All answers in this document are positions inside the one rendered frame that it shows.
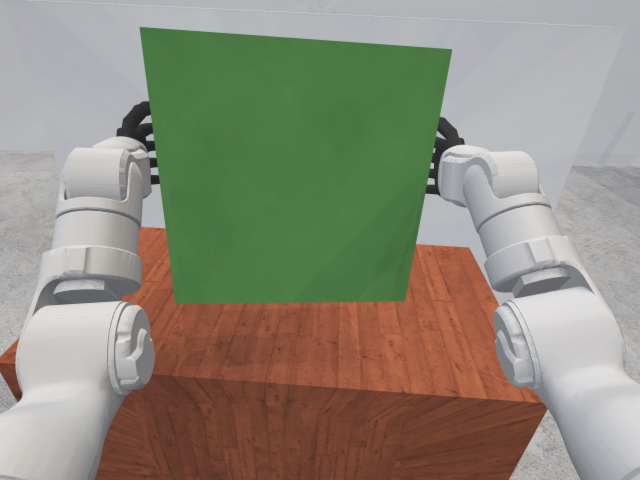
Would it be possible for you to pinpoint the left robot forearm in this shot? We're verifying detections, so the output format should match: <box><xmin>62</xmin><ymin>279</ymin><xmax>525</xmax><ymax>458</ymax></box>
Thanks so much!
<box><xmin>15</xmin><ymin>136</ymin><xmax>152</xmax><ymax>393</ymax></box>

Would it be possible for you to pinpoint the pedestal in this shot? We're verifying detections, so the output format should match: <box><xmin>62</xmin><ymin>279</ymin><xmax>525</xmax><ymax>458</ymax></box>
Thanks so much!
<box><xmin>0</xmin><ymin>227</ymin><xmax>548</xmax><ymax>480</ymax></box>

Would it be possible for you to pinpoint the robot left upper arm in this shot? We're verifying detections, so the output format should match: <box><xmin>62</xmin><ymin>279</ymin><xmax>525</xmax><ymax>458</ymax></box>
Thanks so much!
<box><xmin>0</xmin><ymin>301</ymin><xmax>155</xmax><ymax>480</ymax></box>

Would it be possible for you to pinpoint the right robot hand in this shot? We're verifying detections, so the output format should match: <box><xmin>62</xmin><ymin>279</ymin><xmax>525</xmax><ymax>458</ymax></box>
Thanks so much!
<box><xmin>425</xmin><ymin>117</ymin><xmax>465</xmax><ymax>197</ymax></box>

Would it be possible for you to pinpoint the robot right upper arm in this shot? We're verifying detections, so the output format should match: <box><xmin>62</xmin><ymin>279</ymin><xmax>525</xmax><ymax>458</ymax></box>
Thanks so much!
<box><xmin>493</xmin><ymin>286</ymin><xmax>640</xmax><ymax>480</ymax></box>

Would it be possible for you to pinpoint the left robot hand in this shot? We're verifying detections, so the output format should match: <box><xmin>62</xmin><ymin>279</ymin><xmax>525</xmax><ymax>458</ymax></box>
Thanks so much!
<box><xmin>116</xmin><ymin>101</ymin><xmax>160</xmax><ymax>185</ymax></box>

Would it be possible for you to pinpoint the right robot forearm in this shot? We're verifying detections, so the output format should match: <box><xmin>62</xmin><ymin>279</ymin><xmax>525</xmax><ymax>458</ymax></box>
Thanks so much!
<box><xmin>438</xmin><ymin>145</ymin><xmax>626</xmax><ymax>368</ymax></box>

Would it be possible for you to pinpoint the carton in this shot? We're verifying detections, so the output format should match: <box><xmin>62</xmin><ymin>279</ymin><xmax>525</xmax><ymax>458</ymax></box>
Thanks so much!
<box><xmin>140</xmin><ymin>27</ymin><xmax>452</xmax><ymax>304</ymax></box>

